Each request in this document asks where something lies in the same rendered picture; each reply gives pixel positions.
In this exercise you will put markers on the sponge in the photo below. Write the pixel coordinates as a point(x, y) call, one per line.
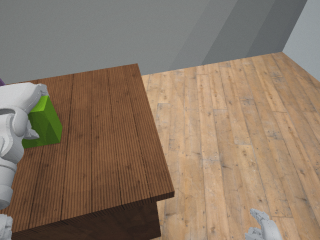
point(44, 120)

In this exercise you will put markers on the robot left upper arm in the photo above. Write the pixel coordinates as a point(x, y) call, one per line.
point(5, 227)

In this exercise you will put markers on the robot right hand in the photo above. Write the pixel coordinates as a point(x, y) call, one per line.
point(268, 231)

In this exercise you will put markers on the left robot forearm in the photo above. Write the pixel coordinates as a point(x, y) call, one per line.
point(13, 123)

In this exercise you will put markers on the robot left hand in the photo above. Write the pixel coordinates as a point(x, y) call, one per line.
point(24, 96)

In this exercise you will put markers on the table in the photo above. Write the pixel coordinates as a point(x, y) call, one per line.
point(105, 177)

